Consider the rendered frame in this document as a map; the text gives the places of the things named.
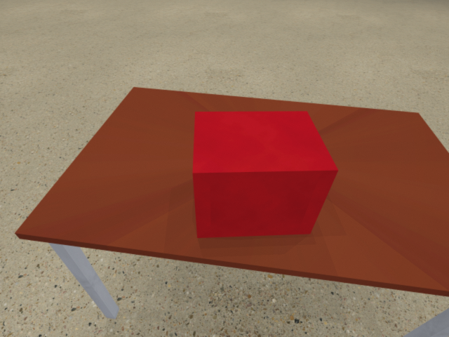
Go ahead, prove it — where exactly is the table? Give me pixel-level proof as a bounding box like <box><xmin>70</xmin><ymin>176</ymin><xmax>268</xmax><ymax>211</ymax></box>
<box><xmin>15</xmin><ymin>87</ymin><xmax>449</xmax><ymax>337</ymax></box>

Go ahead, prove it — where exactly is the carton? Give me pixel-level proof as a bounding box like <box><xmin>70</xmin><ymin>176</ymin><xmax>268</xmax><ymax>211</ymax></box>
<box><xmin>193</xmin><ymin>111</ymin><xmax>338</xmax><ymax>238</ymax></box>

